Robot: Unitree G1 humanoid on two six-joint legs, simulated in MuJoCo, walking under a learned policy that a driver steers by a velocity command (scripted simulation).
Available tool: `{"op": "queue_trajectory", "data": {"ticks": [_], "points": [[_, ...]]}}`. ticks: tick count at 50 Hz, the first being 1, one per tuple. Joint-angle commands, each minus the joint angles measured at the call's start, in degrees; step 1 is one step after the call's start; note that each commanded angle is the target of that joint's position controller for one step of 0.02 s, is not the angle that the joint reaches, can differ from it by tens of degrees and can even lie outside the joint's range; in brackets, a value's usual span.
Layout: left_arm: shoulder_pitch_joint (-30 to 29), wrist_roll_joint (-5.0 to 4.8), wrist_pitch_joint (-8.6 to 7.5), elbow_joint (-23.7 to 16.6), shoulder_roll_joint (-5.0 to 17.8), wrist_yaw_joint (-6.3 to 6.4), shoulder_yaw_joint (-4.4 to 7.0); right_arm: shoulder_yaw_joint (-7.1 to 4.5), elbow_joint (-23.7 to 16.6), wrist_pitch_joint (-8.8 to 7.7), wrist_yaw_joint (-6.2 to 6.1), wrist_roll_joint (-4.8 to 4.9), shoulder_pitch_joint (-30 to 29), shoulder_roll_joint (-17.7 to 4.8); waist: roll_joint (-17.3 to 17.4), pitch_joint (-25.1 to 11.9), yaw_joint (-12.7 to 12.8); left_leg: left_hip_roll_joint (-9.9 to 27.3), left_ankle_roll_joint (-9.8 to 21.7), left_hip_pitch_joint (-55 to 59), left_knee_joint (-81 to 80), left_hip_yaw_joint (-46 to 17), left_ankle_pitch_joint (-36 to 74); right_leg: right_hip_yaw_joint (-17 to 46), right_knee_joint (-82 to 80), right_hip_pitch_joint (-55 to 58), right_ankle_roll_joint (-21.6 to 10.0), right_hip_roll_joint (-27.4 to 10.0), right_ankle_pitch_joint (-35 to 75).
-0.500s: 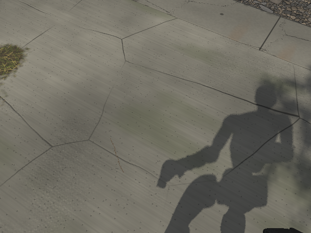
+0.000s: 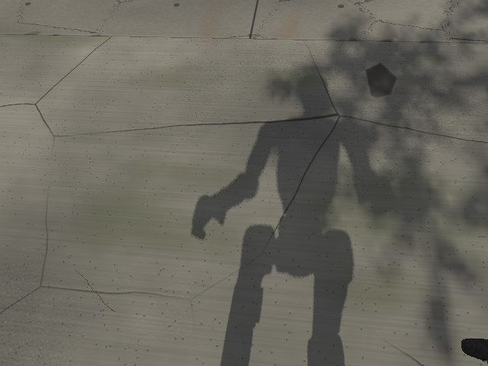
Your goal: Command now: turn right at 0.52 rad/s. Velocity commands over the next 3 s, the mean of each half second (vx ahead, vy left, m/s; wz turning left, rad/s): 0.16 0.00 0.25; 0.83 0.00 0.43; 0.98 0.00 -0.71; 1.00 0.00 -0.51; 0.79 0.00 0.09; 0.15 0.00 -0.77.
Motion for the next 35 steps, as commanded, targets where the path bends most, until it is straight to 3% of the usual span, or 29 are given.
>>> {"op": "queue_trajectory", "data": {"ticks": [1,4,7,8,10,11,12,13,14,15,16,17,18,20,22,23,24,25,26,27,28,29,31,35], "points": [[-0.2,0.61,-0.12,-4.05,8.54,0.37,1.94,-0.2,-3.49,-0.66,0.4,0.26,-1.88,-2.58,-9.06,-9.36,1.14,0.63,-0.65,-1.31,-4.97,0.77,1.64,11.58,-2.22,10.96,-7.64,-12.98,26.67],[-2.02,1.51,0.04,-4.41,7.53,-0.23,1.02,-0.12,-3.14,-0.81,0.99,0.35,-0.64,-3.32,-9.71,-8.55,1.35,1.98,0.02,2.53,-8.56,1.47,0.34,12.26,-1.58,8.56,-8.26,-13.76,25.44],[-3.93,2.59,-0.53,-3.3,2.55,-1.09,-1.38,0.75,-1.98,-1.13,2.01,0.45,1.47,-2.0,-9.8,-8.49,1.3,4.06,1.29,12.17,-15.93,3.0,1.2,9.7,-1.36,4.72,-7.9,-13.56,25.58],[-4.23,2.73,-0.76,-2.75,2.91,-1.36,-1.48,0.83,-2.0,-1.24,2.26,0.72,1.69,-2.15,-10.0,-7.4,1.07,3.59,2.0,14.64,-19.23,3.89,2.45,9.07,-1.36,3.59,-7.7,-13.4,24.01],[-3.61,2.02,-0.99,-1.76,6.29,-1.22,-0.52,0.32,-2.94,-1.61,2.55,0.88,1.32,-4.88,-8.79,-4.33,0.19,2.11,4.25,16.5,-28.89,4.83,11.03,8.12,-0.19,3.54,-5.89,-11.84,19.26],[-1.98,2.08,-1.25,-1.45,7.68,-0.91,0.08,-0.16,-3.74,-1.8,2.47,0.62,0.99,-7.48,-6.03,-4.48,1.01,3.34,5.72,17.1,-29.29,1.59,20.83,7.32,1.51,4.43,-4.11,-9.98,13.74],[0.16,2.97,-1.62,-1.68,7.65,-0.62,0.4,-0.86,-4.57,-1.98,2.41,0.47,1.32,-10.8,0.07,-5.45,3.18,6.75,8.28,18.55,-27.37,-4.44,34.93,3.73,6.05,3.27,-1.85,-5.5,6.23],[-0.57,3.12,-1.82,-2.37,6.57,-0.28,0.38,-1.59,-3.77,-2.05,2.61,1.13,3.07,-12.22,7.35,-6.34,3.3,10.16,13.45,19.14,-29.01,-10.89,36.62,-2.66,11.02,0.44,1.59,-0.28,1.26],[-3.81,3.22,-2.0,-3.29,6.23,0.09,0.46,-1.6,-3.52,-2.06,2.65,1.41,6.05,-11.13,10.58,-7.03,0.64,14.25,18.68,21.87,-32.0,-19.34,36.78,-5.36,17.31,-3.59,4.4,2.23,-5.06],[-6.01,2.46,-2.19,-4.87,4.81,0.0,0.33,-1.34,-1.72,-2.01,2.26,1.42,11.85,-9.66,12.83,-10.25,-1.19,16.67,22.36,27.01,-35.24,-26.45,22.89,-5.2,22.29,-9.63,4.85,3.97,-20.56],[-7.46,1.19,-2.56,-5.75,4.34,-0.84,0.37,-1.44,-0.34,-2.43,2.07,1.69,16.79,-9.67,11.65,-10.6,-3.32,17.96,23.43,30.16,-39.04,-31.81,-0.08,-2.18,28.78,-15.42,4.35,2.63,-27.84],[-7.9,-0.11,-3.2,-6.16,3.51,-1.98,0.32,-1.42,-0.09,-2.93,1.79,1.99,16.99,-9.51,9.28,-7.96,-2.79,17.93,22.25,28.63,-41.57,-33.88,-21.21,0.35,30.04,-18.94,3.35,-0.28,-24.9],[-9.31,-0.72,-4.08,-6.61,2.89,-2.85,0.14,-1.45,-0.69,-3.02,1.43,2.18,14.76,-9.93,9.63,-4.39,-1.82,16.92,20.71,24.24,-43.82,-32.93,-25.83,-0.04,25.66,-18.73,2.79,-1.43,-22.58],[-9.76,-0.24,-6.23,-6.3,2.29,-3.78,0.28,-1.55,-2.67,-1.86,0.65,2.31,10.13,-10.01,9.35,-3.79,-0.3,11.97,17.54,17.32,-44.78,-27.19,-20.18,-2.56,14.03,-9.03,3.15,-0.4,-18.78],[-3.74,-0.35,-7.62,-3.65,1.32,-4.21,0.79,-1.37,-5.81,-0.67,0.25,2.49,4.4,-8.96,9.25,-5.38,3.84,5.81,14.43,8.74,-42.32,-20.29,-13.01,-5.87,0.96,6.44,3.64,1.29,-6.55],[1.12,-0.57,-7.6,-1.48,2.42,-3.97,1.5,-0.97,-7.35,-0.36,0.1,2.42,2.43,-7.61,7.93,-6.11,6.06,3.39,12.06,3.77,-39.16,-17.48,-12.05,-7.47,-5.93,15.07,3.65,0.49,1.98],[8.81,-0.41,-7.28,1.18,4.56,-3.3,2.43,-0.31,-8.94,-0.58,0.12,2.27,1.0,-5.15,5.23,-7.98,8.6,0.47,8.29,-6.74,-31.2,-13.37,-11.77,-5.85,-6.67,28.4,3.22,-3.4,2.89],[12.32,-0.36,-7.12,1.08,6.56,-2.62,2.81,1.37,-9.14,-1.0,0.67,2.24,4.14,0.49,-6.4,-10.74,8.01,-2.56,6.63,-13.88,-12.12,-7.84,-12.98,9.18,-8.17,34.3,0.8,-16.22,-8.45],[9.25,5.72,-5.45,-0.71,13.66,-1.68,2.85,0.31,-12.24,-0.46,2.48,-1.97,1.16,-3.14,-16.75,-6.58,7.18,-2.53,6.63,-23.75,-2.94,-1.41,-11.42,28.98,-16.68,25.47,-4.08,-30.1,-33.52],[5.27,6.22,-5.18,-1.71,9.62,-1.59,2.25,-0.2,-12.72,-0.17,3.55,-2.65,-2.06,-5.3,-8.56,-0.82,5.69,2.78,6.97,-25.46,4.22,-2.57,-5.34,28.1,-17.01,19.87,-5.18,-29.29,-34.1],[4.48,4.97,-5.31,-1.63,7.07,-1.68,1.08,-0.2,-11.36,-0.16,4.81,-2.56,-0.45,-4.79,-5.97,0.82,3.86,2.91,7.05,-25.71,6.66,-2.73,-1.71,21.27,-16.32,18.13,-3.53,-25.89,-30.17],[4.5,4.3,-5.68,-1.49,6.4,-1.75,0.67,-0.02,-9.47,-0.06,5.9,-2.22,3.14,-4.22,-5.91,0.22,2.6,3.56,6.67,-23.69,8.7,-1.89,1.38,14.34,-16.67,17.56,-1.58,-22.54,-23.48],[7.15,3.62,-6.55,0.21,6.31,-1.64,0.25,0.21,-7.69,0.4,7.61,-2.35,5.31,-4.09,-7.38,-0.59,2.26,4.27,6.55,-21.81,14.82,0.82,5.04,4.65,-17.36,16.56,-0.65,-18.89,-14.54],[15.07,3.88,-8.11,4.26,4.33,-2.67,-0.61,1.34,-9.03,0.47,8.11,-2.44,-1.34,-3.03,-5.72,3.95,4.06,2.92,7.52,-24.19,12.68,-0.21,9.15,-2.97,-19.05,16.28,-1.24,-17.69,-6.73]]}}
Next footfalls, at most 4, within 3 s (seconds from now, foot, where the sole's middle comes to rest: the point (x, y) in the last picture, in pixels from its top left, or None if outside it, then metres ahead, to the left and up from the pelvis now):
0.22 left None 0.08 0.16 -0.78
0.90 left None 0.36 0.27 -0.78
1.36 right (180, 236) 0.82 0.30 -0.78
1.78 left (149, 136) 1.25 0.46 -0.78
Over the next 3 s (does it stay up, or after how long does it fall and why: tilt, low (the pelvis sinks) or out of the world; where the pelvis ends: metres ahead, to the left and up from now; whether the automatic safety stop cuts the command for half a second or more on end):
stays up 1.79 0.25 -0.02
